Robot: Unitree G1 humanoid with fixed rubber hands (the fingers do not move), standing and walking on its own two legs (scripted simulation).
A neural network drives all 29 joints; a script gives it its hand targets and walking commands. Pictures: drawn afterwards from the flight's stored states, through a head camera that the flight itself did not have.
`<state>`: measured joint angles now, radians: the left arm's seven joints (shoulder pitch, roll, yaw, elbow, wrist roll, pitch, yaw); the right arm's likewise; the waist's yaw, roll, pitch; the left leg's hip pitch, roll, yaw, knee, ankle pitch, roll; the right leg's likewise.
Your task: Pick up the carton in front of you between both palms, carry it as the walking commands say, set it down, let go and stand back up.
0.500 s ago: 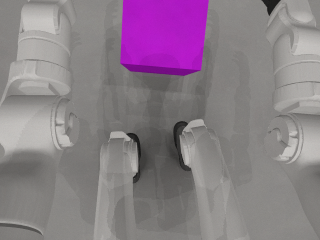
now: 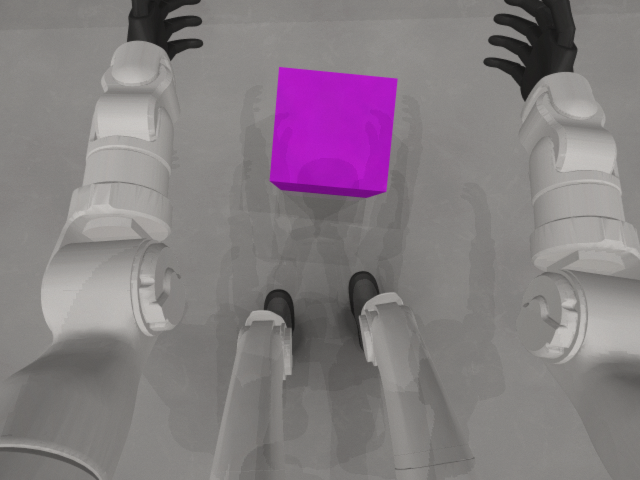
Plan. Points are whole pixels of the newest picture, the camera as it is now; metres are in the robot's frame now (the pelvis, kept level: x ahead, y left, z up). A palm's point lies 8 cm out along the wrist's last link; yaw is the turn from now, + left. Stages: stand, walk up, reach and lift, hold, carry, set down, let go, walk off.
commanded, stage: let go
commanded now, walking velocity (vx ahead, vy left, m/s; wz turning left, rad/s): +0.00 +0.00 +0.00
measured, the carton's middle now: (330, 143) +0.52 -0.06 -0.52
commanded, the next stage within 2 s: stand in 1.34 s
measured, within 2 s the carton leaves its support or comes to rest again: neither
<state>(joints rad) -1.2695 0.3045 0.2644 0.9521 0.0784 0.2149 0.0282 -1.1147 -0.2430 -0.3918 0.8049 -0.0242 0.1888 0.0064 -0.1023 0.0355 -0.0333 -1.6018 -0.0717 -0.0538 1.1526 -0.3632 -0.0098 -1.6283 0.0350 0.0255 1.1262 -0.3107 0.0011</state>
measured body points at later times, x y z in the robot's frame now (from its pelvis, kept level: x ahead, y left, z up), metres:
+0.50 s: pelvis +0.06 -0.01 +0.10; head +0.25 -0.02 +0.51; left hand +0.40 +0.18 -0.01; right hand +0.35 -0.27 +0.00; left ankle +0.06 +0.11 -0.61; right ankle +0.08 -0.11 -0.61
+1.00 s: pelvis +0.09 +0.02 +0.14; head +0.11 +0.02 +0.59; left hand +0.27 +0.25 +0.06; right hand +0.26 -0.22 +0.06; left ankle +0.06 +0.11 -0.61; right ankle +0.08 -0.11 -0.61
